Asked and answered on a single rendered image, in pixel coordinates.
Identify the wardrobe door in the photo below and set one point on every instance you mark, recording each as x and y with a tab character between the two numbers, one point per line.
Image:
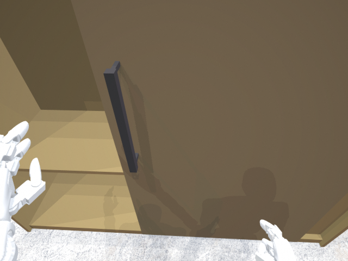
330	217
238	110

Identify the handle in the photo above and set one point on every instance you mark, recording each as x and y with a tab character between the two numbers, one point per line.
115	93

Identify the robot right hand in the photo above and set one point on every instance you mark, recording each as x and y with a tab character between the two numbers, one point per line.
279	250

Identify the robot left forearm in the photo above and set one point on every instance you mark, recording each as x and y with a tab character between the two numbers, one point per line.
8	248

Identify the robot left hand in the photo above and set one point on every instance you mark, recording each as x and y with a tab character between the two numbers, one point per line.
11	152

